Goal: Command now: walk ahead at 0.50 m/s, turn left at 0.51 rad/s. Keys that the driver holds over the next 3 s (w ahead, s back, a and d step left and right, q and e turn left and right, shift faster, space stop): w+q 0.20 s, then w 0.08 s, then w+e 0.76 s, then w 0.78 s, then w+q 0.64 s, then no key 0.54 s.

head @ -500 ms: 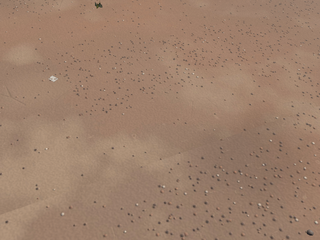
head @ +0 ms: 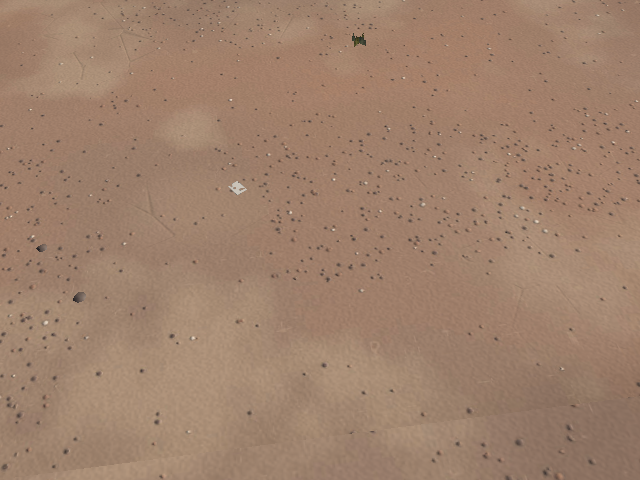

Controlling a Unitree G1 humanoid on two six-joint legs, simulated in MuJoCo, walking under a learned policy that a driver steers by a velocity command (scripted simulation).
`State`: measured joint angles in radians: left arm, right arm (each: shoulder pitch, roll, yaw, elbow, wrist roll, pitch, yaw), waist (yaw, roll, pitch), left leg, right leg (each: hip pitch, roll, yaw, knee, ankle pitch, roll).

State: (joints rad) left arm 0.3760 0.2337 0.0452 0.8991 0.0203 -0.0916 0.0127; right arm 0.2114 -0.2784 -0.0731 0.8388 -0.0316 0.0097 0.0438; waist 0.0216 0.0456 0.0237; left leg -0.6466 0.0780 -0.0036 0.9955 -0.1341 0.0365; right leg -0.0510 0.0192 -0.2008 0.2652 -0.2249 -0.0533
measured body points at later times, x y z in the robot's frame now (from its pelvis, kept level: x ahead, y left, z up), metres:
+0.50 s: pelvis +0.25 +0.08 +0.00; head +0.27 +0.09 +0.45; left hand +0.29 +0.34 -0.14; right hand +0.33 -0.18 -0.13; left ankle +0.22 +0.11 -0.75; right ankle +0.35 -0.08 -0.67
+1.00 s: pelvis +0.51 +0.06 -0.01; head +0.53 +0.05 +0.44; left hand +0.54 +0.34 -0.14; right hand +0.62 -0.22 -0.12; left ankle +0.57 +0.22 -0.68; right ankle +0.45 +0.01 -0.75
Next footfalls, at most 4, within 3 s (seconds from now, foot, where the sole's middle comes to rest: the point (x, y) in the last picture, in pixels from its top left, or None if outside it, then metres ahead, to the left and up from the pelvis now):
0.22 left None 0.26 0.12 -0.78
0.78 right None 0.49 0.01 -0.78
1.34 left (286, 333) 0.92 0.17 -0.90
1.82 right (375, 277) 1.11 -0.07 -0.90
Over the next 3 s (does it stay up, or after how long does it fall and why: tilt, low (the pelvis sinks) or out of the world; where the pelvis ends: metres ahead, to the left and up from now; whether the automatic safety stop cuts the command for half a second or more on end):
stays up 1.50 0.00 -0.13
